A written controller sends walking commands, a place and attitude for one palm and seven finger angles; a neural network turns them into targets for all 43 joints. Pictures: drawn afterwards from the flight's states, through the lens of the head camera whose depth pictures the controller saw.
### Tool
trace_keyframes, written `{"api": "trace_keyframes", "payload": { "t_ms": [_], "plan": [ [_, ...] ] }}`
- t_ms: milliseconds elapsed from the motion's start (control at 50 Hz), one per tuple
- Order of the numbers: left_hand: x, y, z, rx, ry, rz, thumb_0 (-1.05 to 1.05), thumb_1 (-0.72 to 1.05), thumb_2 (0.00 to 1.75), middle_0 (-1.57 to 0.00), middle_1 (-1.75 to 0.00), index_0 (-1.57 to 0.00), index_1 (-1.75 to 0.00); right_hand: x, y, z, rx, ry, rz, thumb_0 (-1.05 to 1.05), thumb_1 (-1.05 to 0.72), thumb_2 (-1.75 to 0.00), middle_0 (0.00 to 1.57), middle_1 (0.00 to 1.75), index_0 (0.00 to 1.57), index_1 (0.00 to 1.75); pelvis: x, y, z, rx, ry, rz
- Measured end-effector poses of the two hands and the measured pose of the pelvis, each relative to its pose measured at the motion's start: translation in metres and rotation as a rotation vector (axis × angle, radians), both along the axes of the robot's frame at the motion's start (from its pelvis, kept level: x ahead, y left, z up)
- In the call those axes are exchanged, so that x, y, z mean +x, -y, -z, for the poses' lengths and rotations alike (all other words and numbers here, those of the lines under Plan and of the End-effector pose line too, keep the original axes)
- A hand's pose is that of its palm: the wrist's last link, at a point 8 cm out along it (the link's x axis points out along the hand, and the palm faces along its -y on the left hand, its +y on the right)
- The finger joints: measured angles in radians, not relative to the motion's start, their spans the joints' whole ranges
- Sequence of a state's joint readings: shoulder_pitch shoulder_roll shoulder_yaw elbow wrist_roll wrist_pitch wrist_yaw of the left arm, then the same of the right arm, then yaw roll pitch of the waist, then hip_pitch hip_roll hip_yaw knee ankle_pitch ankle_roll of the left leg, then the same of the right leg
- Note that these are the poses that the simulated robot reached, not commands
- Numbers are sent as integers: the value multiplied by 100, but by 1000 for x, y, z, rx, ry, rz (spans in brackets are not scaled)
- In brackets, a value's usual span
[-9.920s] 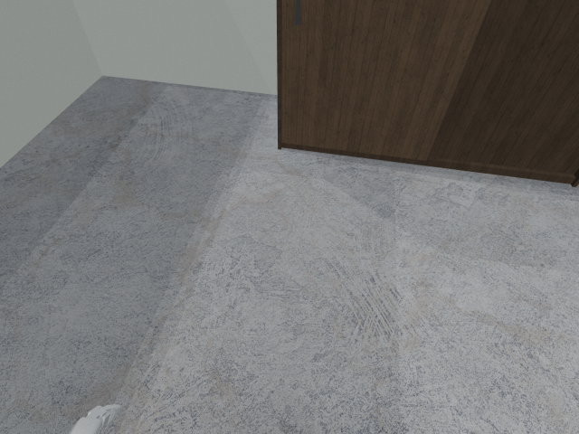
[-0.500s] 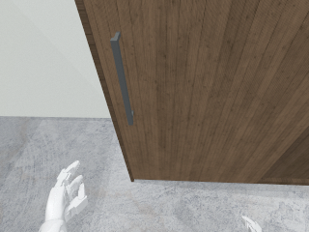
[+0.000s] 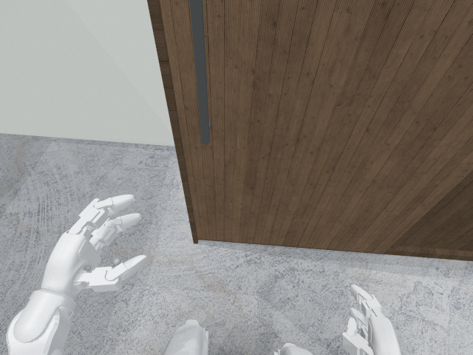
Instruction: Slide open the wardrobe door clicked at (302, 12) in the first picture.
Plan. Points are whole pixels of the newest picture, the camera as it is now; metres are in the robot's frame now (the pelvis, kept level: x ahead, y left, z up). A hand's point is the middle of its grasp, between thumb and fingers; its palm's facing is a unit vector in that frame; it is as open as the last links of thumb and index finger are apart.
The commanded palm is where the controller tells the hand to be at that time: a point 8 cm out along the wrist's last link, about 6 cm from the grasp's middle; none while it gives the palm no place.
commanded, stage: raise the hand with hooked fingers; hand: left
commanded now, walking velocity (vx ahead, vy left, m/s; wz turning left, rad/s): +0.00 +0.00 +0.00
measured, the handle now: (203, 73) +0.59 +0.11 +0.16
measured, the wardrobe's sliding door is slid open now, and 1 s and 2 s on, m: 0.00 0.00 0.00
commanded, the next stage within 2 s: move the hooked fingers beside the handle in 1.40 s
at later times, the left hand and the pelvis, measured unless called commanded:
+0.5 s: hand (62, 227) +0.27 +0.26 +0.11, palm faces +0.01 -1.00 -0.06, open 13.1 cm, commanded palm +0.24 +0.32 +0.11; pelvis +0.02 +0.02 +0.03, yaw +0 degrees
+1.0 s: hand (51, 191) +0.30 +0.28 +0.15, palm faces +0.00 -1.00 -0.04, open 14.0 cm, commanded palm +0.26 +0.32 +0.15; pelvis +0.03 +0.00 +0.05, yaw +0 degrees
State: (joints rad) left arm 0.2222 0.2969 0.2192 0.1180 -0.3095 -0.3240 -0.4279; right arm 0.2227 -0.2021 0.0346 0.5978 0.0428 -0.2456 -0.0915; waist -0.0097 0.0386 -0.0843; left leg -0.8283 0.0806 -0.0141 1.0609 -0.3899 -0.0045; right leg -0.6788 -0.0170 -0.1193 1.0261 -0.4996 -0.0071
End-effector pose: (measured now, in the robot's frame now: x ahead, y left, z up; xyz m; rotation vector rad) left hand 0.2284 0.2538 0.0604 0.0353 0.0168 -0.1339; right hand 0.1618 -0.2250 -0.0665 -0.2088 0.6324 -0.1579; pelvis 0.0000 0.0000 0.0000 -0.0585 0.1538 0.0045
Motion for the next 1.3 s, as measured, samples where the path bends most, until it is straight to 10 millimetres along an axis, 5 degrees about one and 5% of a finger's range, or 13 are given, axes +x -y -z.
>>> {"api": "trace_keyframes", "payload": {
  "t_ms": [200,340,580,700,920,1300],
  "plan": [
    [-13,-44,-22,30,-9,-201,0,5,53,-26,-84,-26,-85,-29,-7,-7,-7,-94,19,1,-90,-90,21,30,20,30,8,-17,-17,9,4,12],
    [-2,-45,-18,26,-15,-105,0,-11,46,-27,-95,-27,-95,-11,-3,-15,-65,-66,-20,1,-91,-90,21,30,20,30,8,-24,-17,-1,10,-5],
    [19,-73,-58,14,19,-161,-1,-39,34,-29,-112,-30,-113,27,-16,-48,-38,57,-59,1,-91,-90,21,30,20,30,20,-21,-33,3,48,-7],
    [25,-72,-59,18,-31,-142,-1,-46,31,-30,-117,-30,-117,31,-14,-47,-33,37,-78,1,-91,-90,21,30,20,30,22,-17,-37,7,58,-10],
    [43,-80,-94,18,37,-156,-1,-50,30,-30,-119,-30,-120,17,6,-41,-29,-21,-42,1,-91,-90,21,30,20,30,26,-4,-45,20,80,-9],
    [45,-57,-84,-3,27,-153,-1,-50,30,-30,-120,-30,-120,4,35,-41,-41,-36,2,1,-91,-90,21,30,20,30,24,11,-46,36,83,7]
  ]
}}
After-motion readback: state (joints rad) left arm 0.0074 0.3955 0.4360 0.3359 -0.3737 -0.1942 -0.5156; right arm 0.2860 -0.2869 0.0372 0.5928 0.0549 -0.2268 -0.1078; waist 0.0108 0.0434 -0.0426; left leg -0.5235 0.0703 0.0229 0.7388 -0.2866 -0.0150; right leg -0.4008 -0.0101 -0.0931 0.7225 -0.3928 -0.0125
